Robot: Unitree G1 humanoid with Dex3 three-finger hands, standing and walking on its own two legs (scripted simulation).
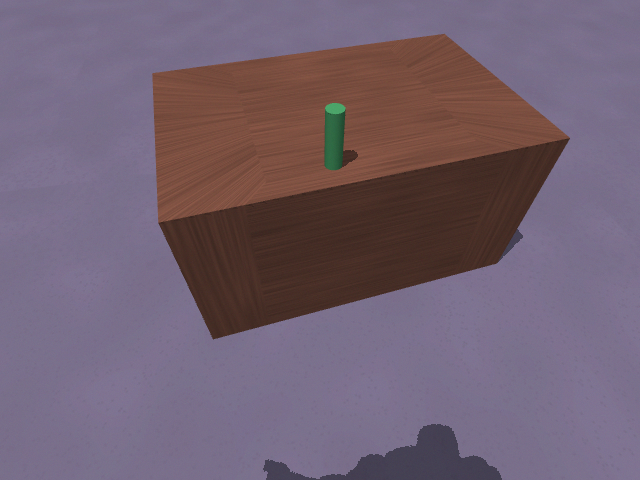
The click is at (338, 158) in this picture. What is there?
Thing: slim round
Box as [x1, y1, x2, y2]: [324, 103, 345, 169]
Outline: 331,103 325,107 324,164 329,169 337,169 341,166 345,108 341,104
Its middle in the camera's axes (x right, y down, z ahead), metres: +0.03 -0.24 +0.96
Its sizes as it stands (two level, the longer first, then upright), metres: 0.047 0.047 0.165
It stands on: a support 0.60 m high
